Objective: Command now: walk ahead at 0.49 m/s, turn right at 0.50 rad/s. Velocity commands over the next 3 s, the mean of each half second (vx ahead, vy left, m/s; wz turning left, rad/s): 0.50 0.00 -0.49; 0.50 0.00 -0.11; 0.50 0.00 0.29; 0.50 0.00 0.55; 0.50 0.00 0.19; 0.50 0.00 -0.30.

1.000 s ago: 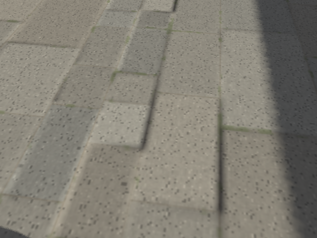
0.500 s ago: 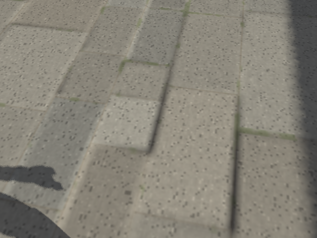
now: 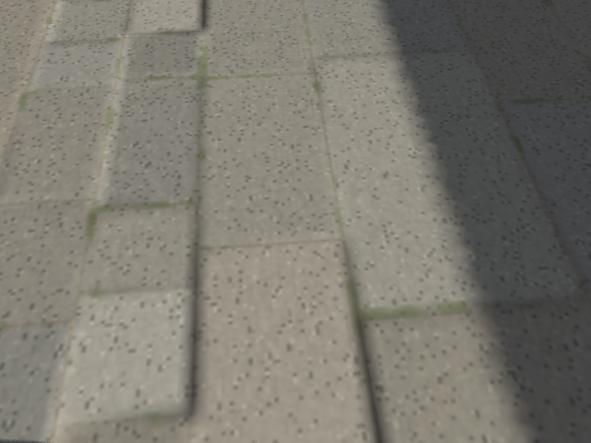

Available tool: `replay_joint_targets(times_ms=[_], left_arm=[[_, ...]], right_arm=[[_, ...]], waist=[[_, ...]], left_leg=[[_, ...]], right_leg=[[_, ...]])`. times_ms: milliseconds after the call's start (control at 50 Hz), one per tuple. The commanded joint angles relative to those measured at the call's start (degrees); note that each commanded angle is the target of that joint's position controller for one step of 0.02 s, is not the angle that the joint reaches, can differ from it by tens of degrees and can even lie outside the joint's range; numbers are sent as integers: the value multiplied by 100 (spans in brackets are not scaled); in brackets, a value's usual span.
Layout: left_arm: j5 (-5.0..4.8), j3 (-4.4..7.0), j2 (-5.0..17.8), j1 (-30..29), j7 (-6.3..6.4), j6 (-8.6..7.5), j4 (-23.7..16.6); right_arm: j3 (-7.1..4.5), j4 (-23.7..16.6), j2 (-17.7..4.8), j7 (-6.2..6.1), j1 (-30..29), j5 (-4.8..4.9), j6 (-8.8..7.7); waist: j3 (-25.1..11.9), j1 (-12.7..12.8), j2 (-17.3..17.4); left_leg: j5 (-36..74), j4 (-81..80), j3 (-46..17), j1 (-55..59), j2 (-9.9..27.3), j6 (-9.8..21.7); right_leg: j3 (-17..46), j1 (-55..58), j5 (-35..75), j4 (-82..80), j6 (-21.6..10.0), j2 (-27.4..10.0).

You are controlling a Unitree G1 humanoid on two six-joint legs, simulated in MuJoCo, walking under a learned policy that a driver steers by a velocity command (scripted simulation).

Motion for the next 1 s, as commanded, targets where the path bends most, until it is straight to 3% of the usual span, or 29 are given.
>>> replay_joint_targets(times_ms=[20,60,80,100,120,140,160,180,200,240,280,320,420,540,560,600,620,640,660,680,700,720,740,780,840,920,1000], left_arm=[[27,55,258,-232,14,-71,-405],[43,160,450,482,48,-71,-219],[60,244,603,1030,59,-90,-52],[119,370,840,1753,98,-121,157],[160,542,1416,2045,169,-112,155],[56,602,1709,1925,142,-38,49],[-58,554,1532,1727,174,-2,75],[-88,490,1273,1433,204,-16,49],[-75,429,1044,1178,220,-52,11],[-140,347,863,1031,269,-165,-29],[-178,357,994,1245,270,-277,19],[-175,385,1137,1505,270,-296,35],[-154,312,1011,2200,270,-282,141],[-47,245,1082,2561,365,-306,237],[-32,248,1137,2491,384,-317,234],[-16,258,1259,2200,405,-354,192],[11,265,1313,2132,386,-364,202],[-15,257,1310,2039,357,-373,188],[-49,172,1004,2163,333,-396,15],[-279,127,597,3067,303,-362,86],[-57,184,1063,2700,332,-324,145],[-34,192,1048,2136,292,-327,18],[-30,159,936,1843,257,-333,-62],[54,132,805,1828,179,-225,-80],[87,96,662,1725,103,-122,-101],[76,44,622,692,59,-90,-431],[30,-50,469,-140,46,-120,-687]], right_arm=[[-158,-113,-890,-107,342,-12,13],[-218,-173,-1053,-146,205,-49,99],[-250,-242,-1126,-120,146,-58,146],[-275,-355,-1174,-65,-11,-33,167],[-205,-641,-758,12,32,22,148],[-222,-1056,-726,100,-190,82,96],[-249,-1202,-921,131,-835,15,24],[-232,-1275,-908,152,-929,58,-51],[-241,-1194,-874,135,-838,35,-49],[-226,-1184,-763,147,-651,-161,174],[-226,-1292,-708,192,-756,-208,343],[-221,-1498,-717,222,-1191,-199,410],[-172,-1861,-725,289,-2219,-153,431],[-84,-2215,-755,346,-3084,-73,328],[-96,-2232,-810,343,-3011,-65,305],[-167,-2039,-979,284,-2288,-44,261],[-235,-1819,-1112,222,-1603,-24,230],[-294,-1565,-1216,150,-723,-63,178],[-389,-1450,-1631,65,182,-200,151],[-515,-1364,-2059,132,181,-259,197],[-426,-1423,-1537,208,-289,-55,261],[-330,-1517,-1156,230,-853,-1,256],[-274,-1495,-953,250,-1041,-40,221],[-202,-1315,-797,217,-958,-25,147],[-218,-1080,-892,232,-560,43,27],[-224,-897,-950,227,-163,64,37],[-211,-749,-958,217,189,68,45]], waist=[[60,177,579],[-349,527,769],[-655,743,795],[-980,1144,579],[-1468,1077,-352],[-1816,835,-855],[-1086,816,-32],[-570,618,158],[-260,332,515],[-266,51,389],[-308,3,243],[-251,112,73],[-176,545,-221],[6,803,-312],[22,706,-335],[-197,308,-400],[-537,18,-355],[-996,-416,-162],[-1755,-634,470],[-2160,-136,1843],[-1497,-35,784],[-690,79,361],[-380,141,130],[-281,342,438],[-300,401,533],[-5,216,481],[56,7,508]], left_leg=[[5814,504,-190,84,1713,270],[6873,1691,-69,208,1809,277],[6585,2621,-76,45,1835,304],[5456,4007,-1,-697,1732,201],[1694,6018,-11,-2518,1175,3],[-1224,7472,-1021,-4337,28,-168],[-565,7265,-1680,-4975,525,-94],[-56,6774,-1647,-4867,720,-90],[135,6257,-1646,-4530,892,-126],[184,5680,-1663,-3888,1026,-318],[259,5339,-1541,-3855,1005,-474],[658,4893,-1437,-4094,998,-586],[1697,3592,-1296,-4558,907,-536],[1824,2313,-1160,-4429,602,-204],[1681,2138,-1185,-4222,554,-100],[1233,1839,-1145,-3149,275,120],[1073,1679,-1098,-2398,90,231],[1339,1361,-1215,-1230,251,377],[842,1405,-2611,138,1527,645],[743,716,-5394,1174,2828,1522],[-76,341,-5565,516,2562,1391],[-86,224,-4543,-336,2349,1254],[490,63,-3914,-852,2059,1108],[1316,-142,-3052,-1342,1630,859],[2051,-321,-2587,-1378,1506,892],[2214,-620,-2202,-1201,1354,864],[2774,-552,-1878,-985,1235,736]], right_leg=[[-433,454,-466,-308,-257,442],[-516,1210,-1074,-370,-537,773],[-437,1854,-1220,-637,-689,903],[-57,2975,-1148,-1195,-905,791],[2008,4460,-1418,-1263,-1437,-726],[4903,5290,-1213,-2115,-2225,-1719],[4104,4800,-1244,-2365,-1954,-1533],[3494,4061,-878,-2523,-1702,-1386],[2985,3446,-198,-2614,-1427,-1094],[2291,2804,710,-2664,-1204,-641],[2027,2662,1346,-2649,-1168,-419],[1935,2641,1474,-2678,-1046,-271],[1814,3323,1857,-2688,-593,-192],[1901,4171,2224,-2563,-589,-503],[1909,4226,2446,-2486,-564,-592],[1770,4125,3673,-1952,-396,-602],[1683,4123,4186,-1204,-331,-495],[1482,3680,3719,-129,-254,-268],[1252,2680,1695,1512,-186,99],[901,838,-2860,3344,48,1199],[1310,313,-2628,3694,-51,804],[1266,222,-2078,3491,-33,546],[1195,314,-1798,3207,-14,364],[1057,650,-1628,2766,85,133],[818,539,-1445,2460,232,20],[533,-219,-688,1629,431,-230],[298,-92,-64,384,497,-146]])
